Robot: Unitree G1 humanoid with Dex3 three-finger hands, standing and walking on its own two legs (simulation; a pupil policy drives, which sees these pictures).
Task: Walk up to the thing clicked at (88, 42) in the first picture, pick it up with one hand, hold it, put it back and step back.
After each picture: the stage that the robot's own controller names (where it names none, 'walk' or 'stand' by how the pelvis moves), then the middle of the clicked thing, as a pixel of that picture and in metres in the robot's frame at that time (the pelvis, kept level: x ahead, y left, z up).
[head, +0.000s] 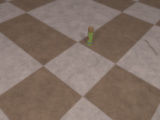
stand; (90, 36) +1.60 -0.18 -0.65
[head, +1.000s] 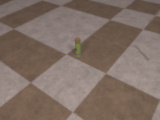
walk; (78, 47) +1.51 +0.11 -0.63
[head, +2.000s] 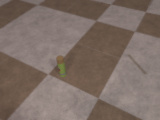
walk; (61, 66) +1.05 +0.23 -0.65
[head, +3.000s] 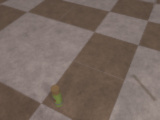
walk; (57, 96) +0.69 +0.21 -0.64
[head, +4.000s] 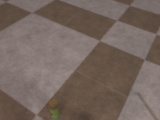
stand; (54, 110) +0.57 +0.17 -0.64
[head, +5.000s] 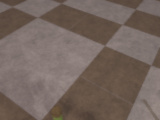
stand; (57, 117) +0.54 +0.16 -0.64
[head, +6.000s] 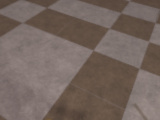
stand; out of the picture +0.46 +0.18 -0.65
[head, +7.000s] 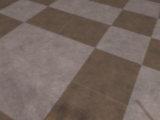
stand; out of the picture +0.47 +0.19 -0.66
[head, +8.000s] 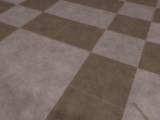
stand; out of the picture +0.45 +0.21 -0.66
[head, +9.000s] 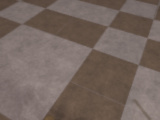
stand; out of the picture +0.48 +0.20 -0.66
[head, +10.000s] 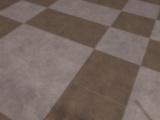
stand; out of the picture +0.48 +0.19 -0.66
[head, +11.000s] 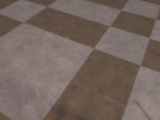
go down; out of the picture +0.47 +0.19 -0.66
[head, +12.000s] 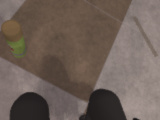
go down; (16, 41) +0.56 +0.23 -0.29
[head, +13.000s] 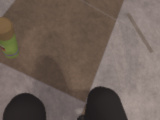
approach; (7, 41) +0.56 +0.24 -0.26
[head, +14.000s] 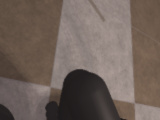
close in; out of the picture +0.53 +0.30 -0.17
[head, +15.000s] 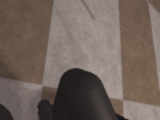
close; out of the picture +0.52 +0.29 -0.17
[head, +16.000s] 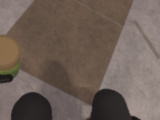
lift; (6, 62) +0.39 +0.23 -0.04
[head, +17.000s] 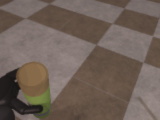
hold; (38, 95) +0.31 +0.13 +0.08
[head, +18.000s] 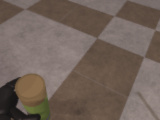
hold; (36, 104) +0.30 +0.14 +0.03
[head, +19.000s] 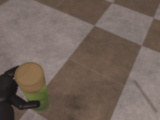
crouch; (36, 91) +0.34 +0.14 +0.01
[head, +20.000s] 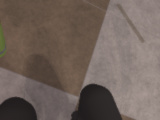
lower; out of the picture +0.50 +0.19 -0.07
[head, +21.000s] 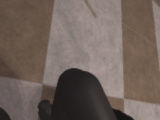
lower; out of the picture +0.48 +0.26 -0.18
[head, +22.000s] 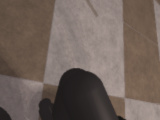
lower; out of the picture +0.48 +0.27 -0.18
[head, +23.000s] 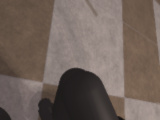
lower; out of the picture +0.48 +0.27 -0.18
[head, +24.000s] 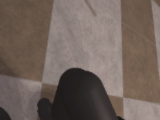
lower; out of the picture +0.48 +0.27 -0.18
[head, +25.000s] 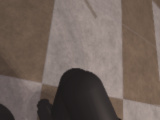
draw back; out of the picture +0.49 +0.25 -0.18
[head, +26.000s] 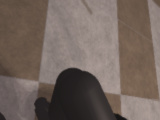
rise; out of the picture +0.48 +0.26 -0.19
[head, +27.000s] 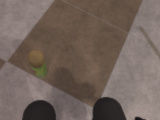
walk; (38, 65) +0.51 +0.17 -0.34
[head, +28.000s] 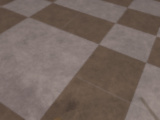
stand; out of the picture +0.44 +0.12 -0.59
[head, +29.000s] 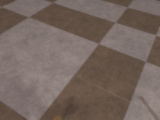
stand; out of the picture +0.46 +0.13 -0.60
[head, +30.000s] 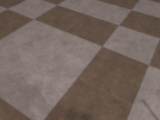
stand; out of the picture +0.45 +0.12 -0.63
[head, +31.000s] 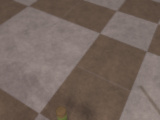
walk; (62, 117) +0.47 +0.12 -0.64
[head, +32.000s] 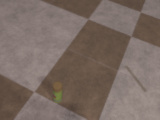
walk; (57, 92) +0.62 +0.10 -0.64
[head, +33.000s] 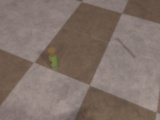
walk; (53, 59) +0.93 +0.23 -0.62
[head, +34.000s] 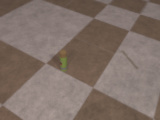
stand; (63, 61) +1.12 +0.15 -0.64
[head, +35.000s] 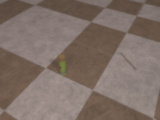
stand; (62, 65) +1.13 +0.15 -0.66
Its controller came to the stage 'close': yes
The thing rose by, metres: 0.67
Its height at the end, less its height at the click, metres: +0.00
